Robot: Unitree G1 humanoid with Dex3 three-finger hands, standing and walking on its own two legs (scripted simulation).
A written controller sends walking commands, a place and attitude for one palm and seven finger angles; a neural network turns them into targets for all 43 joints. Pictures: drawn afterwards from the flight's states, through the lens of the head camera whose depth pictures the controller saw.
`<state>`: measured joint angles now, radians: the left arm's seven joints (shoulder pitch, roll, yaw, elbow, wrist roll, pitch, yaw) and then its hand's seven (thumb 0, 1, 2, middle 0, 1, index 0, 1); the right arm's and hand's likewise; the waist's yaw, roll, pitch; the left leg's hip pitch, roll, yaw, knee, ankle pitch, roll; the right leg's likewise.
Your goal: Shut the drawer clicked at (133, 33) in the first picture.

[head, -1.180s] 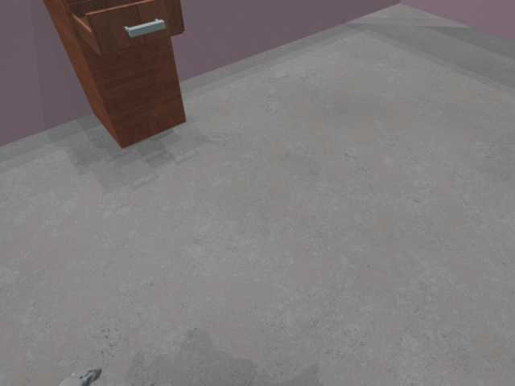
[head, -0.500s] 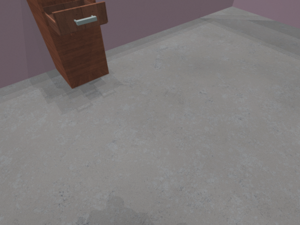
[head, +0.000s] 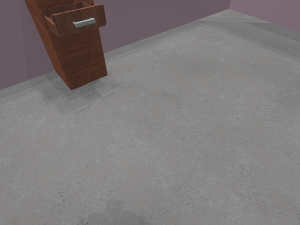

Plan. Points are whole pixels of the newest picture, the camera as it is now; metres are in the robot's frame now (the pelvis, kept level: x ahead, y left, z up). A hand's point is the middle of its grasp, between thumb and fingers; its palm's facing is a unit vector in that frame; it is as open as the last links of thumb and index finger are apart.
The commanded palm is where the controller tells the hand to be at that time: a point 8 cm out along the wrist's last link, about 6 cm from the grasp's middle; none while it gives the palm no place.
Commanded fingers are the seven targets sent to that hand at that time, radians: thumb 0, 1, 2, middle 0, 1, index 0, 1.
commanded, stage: look at it before walking up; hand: left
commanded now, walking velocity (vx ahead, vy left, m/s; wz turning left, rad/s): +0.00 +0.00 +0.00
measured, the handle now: (84, 21) +1.42 +0.57 -0.06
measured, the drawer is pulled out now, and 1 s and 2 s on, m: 0.22 0.22 0.22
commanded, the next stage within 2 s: walk to a spot facing it in 0.46 s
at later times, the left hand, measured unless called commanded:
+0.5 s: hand out of the picture +0.07 +0.25 -0.16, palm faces -0.03 -0.94 -0.33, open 7.4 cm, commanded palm none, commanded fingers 0.00 0.90 0.90 -0.20 -0.30 -0.20 -0.30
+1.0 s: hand out of the picture +0.07 +0.20 -0.20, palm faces -0.05 -0.99 -0.13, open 7.4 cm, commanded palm none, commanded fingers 0.00 0.90 0.90 -0.20 -0.30 -0.20 -0.30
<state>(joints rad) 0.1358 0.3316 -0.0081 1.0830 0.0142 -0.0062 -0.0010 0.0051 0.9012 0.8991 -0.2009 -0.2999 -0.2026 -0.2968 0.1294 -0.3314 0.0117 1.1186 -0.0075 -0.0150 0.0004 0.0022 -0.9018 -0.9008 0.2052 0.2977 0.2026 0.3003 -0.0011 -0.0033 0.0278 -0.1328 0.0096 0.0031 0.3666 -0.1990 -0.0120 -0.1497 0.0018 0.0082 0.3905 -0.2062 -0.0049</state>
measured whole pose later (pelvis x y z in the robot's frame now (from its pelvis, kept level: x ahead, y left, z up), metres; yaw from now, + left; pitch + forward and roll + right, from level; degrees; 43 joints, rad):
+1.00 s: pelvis +0.10 +0.03 -0.01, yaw -3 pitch -1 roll -1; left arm 0.36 0.18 0.03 1.14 0.02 0.01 -0.01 0.01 0.90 0.90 -0.20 -0.30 -0.20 -0.30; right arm 0.42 -0.14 0.00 1.13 -0.02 -0.09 -0.02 0.00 -0.91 -0.90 0.20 0.30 0.20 0.30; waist -0.03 -0.03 0.03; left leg -0.04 0.01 0.07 0.48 -0.43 0.03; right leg -0.39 -0.02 -0.04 1.05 -0.46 -0.02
